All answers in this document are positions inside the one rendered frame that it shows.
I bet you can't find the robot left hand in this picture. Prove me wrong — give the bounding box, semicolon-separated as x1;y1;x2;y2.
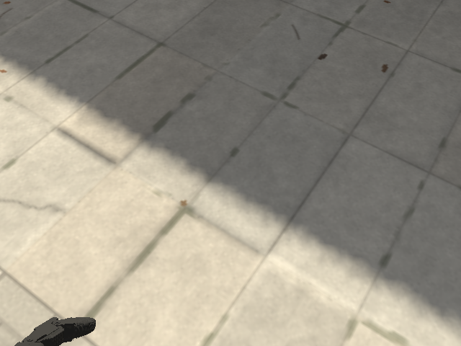
15;317;96;346

